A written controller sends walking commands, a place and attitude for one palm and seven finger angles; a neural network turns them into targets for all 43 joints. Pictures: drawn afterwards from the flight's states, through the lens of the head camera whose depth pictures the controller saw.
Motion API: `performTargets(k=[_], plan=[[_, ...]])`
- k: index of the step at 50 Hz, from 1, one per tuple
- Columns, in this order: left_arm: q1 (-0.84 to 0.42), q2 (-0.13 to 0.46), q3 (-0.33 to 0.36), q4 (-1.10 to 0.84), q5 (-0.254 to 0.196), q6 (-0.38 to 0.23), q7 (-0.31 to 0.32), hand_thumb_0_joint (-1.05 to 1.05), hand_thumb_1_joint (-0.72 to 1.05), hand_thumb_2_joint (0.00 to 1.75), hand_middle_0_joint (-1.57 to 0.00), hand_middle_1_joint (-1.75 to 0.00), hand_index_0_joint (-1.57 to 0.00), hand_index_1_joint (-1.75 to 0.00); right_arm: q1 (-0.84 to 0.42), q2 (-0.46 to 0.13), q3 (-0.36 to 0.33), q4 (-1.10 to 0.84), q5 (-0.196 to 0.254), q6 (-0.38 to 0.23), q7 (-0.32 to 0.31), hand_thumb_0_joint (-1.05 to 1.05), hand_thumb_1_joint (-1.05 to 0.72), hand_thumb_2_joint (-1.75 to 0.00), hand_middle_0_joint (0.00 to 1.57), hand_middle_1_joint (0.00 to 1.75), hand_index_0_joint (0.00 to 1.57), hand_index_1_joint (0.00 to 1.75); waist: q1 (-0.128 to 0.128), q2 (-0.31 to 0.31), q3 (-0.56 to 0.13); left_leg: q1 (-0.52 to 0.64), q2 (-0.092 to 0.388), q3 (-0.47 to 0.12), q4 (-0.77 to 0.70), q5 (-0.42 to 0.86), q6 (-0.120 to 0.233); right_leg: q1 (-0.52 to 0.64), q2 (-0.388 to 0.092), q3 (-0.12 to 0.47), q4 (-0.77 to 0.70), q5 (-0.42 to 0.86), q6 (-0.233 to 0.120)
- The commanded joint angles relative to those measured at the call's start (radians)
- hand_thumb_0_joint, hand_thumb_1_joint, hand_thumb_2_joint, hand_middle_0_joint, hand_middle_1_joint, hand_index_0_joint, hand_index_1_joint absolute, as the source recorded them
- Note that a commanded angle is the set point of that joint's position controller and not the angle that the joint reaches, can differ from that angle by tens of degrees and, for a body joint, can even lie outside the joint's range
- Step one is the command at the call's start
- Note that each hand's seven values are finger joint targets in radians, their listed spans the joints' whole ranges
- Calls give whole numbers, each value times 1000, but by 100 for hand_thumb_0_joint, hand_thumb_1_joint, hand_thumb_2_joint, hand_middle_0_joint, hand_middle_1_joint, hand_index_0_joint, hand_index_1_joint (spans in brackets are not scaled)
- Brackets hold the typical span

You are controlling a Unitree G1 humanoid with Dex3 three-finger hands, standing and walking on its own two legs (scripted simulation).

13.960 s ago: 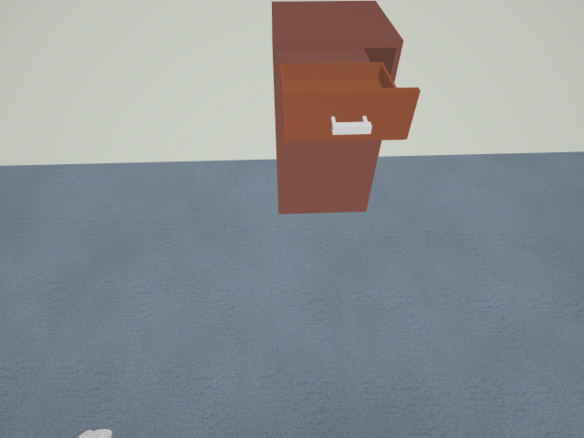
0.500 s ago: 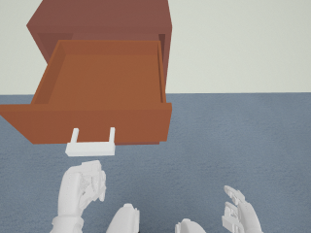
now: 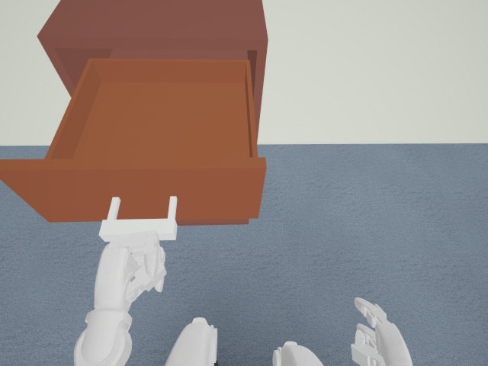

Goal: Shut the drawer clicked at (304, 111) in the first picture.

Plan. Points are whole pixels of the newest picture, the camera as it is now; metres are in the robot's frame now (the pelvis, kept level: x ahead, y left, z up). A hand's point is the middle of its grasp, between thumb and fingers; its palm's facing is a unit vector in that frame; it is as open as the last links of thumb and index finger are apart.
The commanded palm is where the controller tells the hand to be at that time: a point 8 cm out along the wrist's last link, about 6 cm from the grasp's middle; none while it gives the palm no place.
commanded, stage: push the drawer shut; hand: left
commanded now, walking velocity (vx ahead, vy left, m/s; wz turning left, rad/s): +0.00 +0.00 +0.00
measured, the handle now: (142, 216) +0.34 +0.18 +0.04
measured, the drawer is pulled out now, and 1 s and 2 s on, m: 0.29 0.17 0.07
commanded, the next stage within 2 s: none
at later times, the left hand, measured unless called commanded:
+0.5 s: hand (165, 238) +0.31 +0.14 +0.03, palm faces +0.04 -1.00 -0.05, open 2.9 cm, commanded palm +0.31 +0.19 +0.04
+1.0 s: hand (166, 196) +0.38 +0.15 +0.03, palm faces +0.05 -1.00 -0.04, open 2.8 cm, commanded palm +0.37 +0.20 +0.04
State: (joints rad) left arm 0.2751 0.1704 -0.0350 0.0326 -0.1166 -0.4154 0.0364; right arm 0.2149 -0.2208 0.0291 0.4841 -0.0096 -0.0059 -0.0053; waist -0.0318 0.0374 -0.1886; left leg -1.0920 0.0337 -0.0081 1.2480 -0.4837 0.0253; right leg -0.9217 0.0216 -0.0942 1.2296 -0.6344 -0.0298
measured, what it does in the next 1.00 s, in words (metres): stands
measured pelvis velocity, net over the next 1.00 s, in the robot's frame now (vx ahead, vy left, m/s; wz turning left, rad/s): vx -0.02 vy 0.01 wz -0.02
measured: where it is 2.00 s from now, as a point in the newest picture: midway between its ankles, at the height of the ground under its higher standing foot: outside the picture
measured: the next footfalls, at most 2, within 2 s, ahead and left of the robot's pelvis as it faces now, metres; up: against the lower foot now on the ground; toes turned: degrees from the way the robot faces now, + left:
none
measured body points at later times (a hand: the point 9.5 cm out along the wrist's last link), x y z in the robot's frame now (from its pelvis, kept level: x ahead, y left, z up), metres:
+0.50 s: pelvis -0.02 +0.00 +0.00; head +0.06 +0.01 +0.44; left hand +0.30 +0.19 +0.04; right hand +0.14 -0.24 -0.10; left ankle +0.06 +0.10 -0.63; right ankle -0.02 -0.11 -0.63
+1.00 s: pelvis -0.02 +0.01 +0.00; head +0.08 +0.03 +0.44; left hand +0.37 +0.20 +0.04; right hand +0.08 -0.25 -0.11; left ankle +0.06 +0.10 -0.63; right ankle -0.02 -0.11 -0.63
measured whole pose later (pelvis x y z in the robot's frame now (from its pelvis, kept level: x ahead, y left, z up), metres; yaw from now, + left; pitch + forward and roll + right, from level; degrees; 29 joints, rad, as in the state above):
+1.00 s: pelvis -0.02 +0.01 +0.00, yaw -1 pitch +20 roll -3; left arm -0.38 0.22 0.13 0.68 -0.11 -0.48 0.03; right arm 0.26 -0.25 0.02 0.62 -0.01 0.03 -0.01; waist -0.08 0.03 -0.16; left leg -1.13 0.03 0.01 1.21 -0.43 0.04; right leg -0.97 0.02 -0.07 1.21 -0.58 -0.01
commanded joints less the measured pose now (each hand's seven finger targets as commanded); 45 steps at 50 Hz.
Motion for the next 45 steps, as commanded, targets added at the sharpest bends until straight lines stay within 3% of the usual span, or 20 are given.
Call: performTargets(k=[1, 10, 15, 18, 22, 23, 26, 28, 35, 37, 41, 45], plan=[[-205, 52, 51, -188, -18, -80, 2, 0, 90, 90, -140, -160, -140, -160, -41, -139, -60, -121, 3, -55, -10, 0, -90, -90, 20, 30, 20, 30, -34, 0, -233, 321, -9, -47, -157, 169, 8, 4, 12, 51, -212, 257, 6], [-422, 70, 51, -112, -12, -117, -2, 0, 90, 90, -140, -160, -140, -160, -50, -151, -63, -74, 6, -62, -17, 0, -90, -90, 20, 30, 20, 30, -55, 18, -252, 331, -11, -55, -157, 91, 9, -48, 8, 58, -215, 179, 7], [-541, 82, 55, -53, -13, -93, 4, 0, 90, 90, -140, -160, -140, -160, -49, -159, -59, -58, 10, -56, -23, 0, -90, -90, 20, 30, 20, 30, -62, 23, -259, 343, -12, -60, -171, 45, 9, -57, 8, 59, -226, 147, 8], [-601, 114, 91, 17, -19, -75, 7, 0, 90, 90, -140, -160, -140, -160, -46, -161, -54, -47, 13, -50, -29, 0, -90, -90, 20, 30, 20, 30, -65, -18, -246, 302, -16, -49, -168, 20, 13, -29, 7, 76, -248, 121, 10], [-690, 140, 118, 69, -23, -75, 8, 0, 90, 90, -140, -160, -140, -160, -40, -165, -51, -35, 15, -49, -31, 0, -90, -90, 20, 30, 20, 30, -62, 13, -255, 309, -15, -47, -176, 4, 9, -31, 8, 81, -254, 104, 8], [-699, 126, 117, 105, -25, -70, 9, 0, 90, 90, -140, -160, -140, -160, -39, -163, -50, -34, 14, -46, -31, 0, -90, -90, 20, 30, 20, 30, -60, -3, -254, 305, -17, -48, -179, 7, 9, -26, 7, 80, -255, 106, 9], [-751, 115, 113, 139, -25, -77, 11, 0, 90, 90, -140, -160, -140, -160, -32, -163, -50, -29, 14, -47, -27, 0, -90, -90, 20, 30, 20, 30, -58, 27, -260, 329, -17, -46, -186, 20, 5, -34, 6, 77, -256, 120, 7], [-793, 126, 127, 182, -21, -77, 14, 0, 90, 90, -140, -160, -140, -160, -22, -168, -53, -22, 12, -43, -26, 0, -90, -90, 20, 30, 20, 30, -66, 1, -260, 327, -15, -49, -184, 25, 8, -42, 7, 75, -255, 128, 10], [-912, 154, 169, 285, -17, -100, 13, 0, 90, 90, -140, -160, -140, -160, 10, -177, -61, 2, 9, -30, -22, 0, -90, -90, 20, 30, 20, 30, -69, 10, -286, 348, -14, -50, -189, 49, 3, -51, 9, 70, -247, 155, 10], [-924, 170, 189, 333, -18, -101, 12, 0, 90, 90, -140, -160, -140, -160, 25, -181, -63, 9, 8, -25, -21, 0, -90, -90, 20, 30, 20, 30, -75, -15, -278, 338, -12, -51, -189, 56, 6, -48, 12, 68, -246, 162, 12], [-934, 167, 207, 360, -17, -113, 9, 0, 90, 90, -140, -160, -140, -160, 44, -181, -70, 16, 5, -15, -14, 0, -90, -90, 20, 30, 20, 30, -60, 18, -326, 389, -9, -50, -192, 124, -2, -41, 13, 59, -236, 214, 8], [-1026, 165, 205, 408, -10, -120, 11, 0, 90, 90, -140, -160, -140, -160, 63, -185, -73, 35, 2, -6, -10, 0, -90, -90, 20, 30, 20, 30, -83, 25, -315, 404, -6, -63, -191, 121, -3, -83, 15, 52, -229, 212, 8]])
